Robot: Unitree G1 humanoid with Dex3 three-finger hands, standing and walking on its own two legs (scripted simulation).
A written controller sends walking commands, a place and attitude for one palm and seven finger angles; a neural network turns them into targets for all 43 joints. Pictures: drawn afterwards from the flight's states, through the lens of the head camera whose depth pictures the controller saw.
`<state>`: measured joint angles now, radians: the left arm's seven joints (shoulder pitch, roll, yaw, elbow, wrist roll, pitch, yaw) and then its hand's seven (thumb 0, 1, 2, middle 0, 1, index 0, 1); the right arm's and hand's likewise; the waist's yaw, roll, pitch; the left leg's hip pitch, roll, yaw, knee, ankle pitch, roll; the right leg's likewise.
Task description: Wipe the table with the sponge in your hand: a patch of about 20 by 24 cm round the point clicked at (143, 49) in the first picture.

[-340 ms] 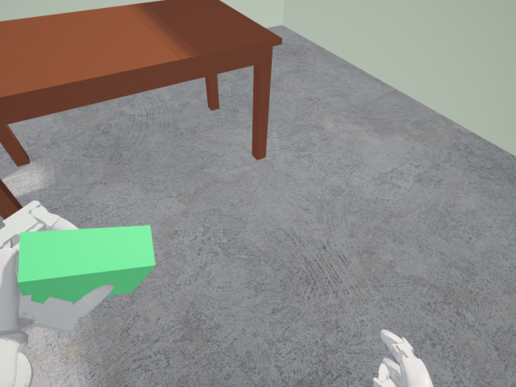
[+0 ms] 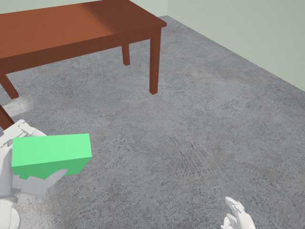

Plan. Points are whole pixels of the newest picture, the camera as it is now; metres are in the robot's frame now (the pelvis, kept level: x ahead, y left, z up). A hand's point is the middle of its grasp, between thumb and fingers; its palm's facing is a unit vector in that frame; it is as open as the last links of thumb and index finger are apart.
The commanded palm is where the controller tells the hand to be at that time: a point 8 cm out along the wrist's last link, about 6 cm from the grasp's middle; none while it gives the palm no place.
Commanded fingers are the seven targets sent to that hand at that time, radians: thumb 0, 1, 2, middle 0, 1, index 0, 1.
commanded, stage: look at it before walking up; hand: left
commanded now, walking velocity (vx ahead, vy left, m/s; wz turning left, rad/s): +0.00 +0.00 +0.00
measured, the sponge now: (63, 157) +0.22 +0.21 +0.14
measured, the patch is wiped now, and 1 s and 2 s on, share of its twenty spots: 0.00 0.00 0.00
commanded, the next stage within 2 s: walk to a spot facing it in 0.06 s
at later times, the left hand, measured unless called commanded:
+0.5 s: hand (32, 153) +0.22 +0.26 +0.15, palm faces +0.48 -0.79 -0.38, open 9.3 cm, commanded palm +0.17 +0.29 +0.18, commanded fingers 0.00 0.10 1.30 -1.20 -1.60 -1.20 -1.60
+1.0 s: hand (71, 107) +0.35 +0.23 +0.16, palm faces +0.50 -0.71 -0.49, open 9.4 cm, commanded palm +0.28 +0.26 +0.18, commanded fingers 0.00 0.10 1.30 -1.20 -1.60 -1.20 -1.60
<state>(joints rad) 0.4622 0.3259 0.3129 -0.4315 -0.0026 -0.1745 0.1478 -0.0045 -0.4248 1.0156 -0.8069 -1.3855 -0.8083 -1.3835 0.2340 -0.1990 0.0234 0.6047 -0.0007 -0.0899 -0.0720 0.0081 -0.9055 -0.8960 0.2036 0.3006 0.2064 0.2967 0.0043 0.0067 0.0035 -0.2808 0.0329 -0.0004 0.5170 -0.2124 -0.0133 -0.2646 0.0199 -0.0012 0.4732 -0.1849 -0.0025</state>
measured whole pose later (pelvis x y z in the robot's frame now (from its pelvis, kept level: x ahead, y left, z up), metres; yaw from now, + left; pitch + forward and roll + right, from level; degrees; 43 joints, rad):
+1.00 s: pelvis +0.17 -0.04 -0.02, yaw +10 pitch -1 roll -1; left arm 0.44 0.38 0.36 -0.50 0.01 -0.18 0.13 0.00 -0.43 1.02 -0.81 -1.39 -0.81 -1.38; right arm 0.21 -0.16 0.01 0.63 -0.01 -0.10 -0.07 0.01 -0.90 -0.90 0.21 0.30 0.21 0.30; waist 0.00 0.05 0.07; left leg -0.26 0.11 0.00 0.84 -0.47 -0.01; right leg -0.38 -0.06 -0.21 0.65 -0.26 -0.03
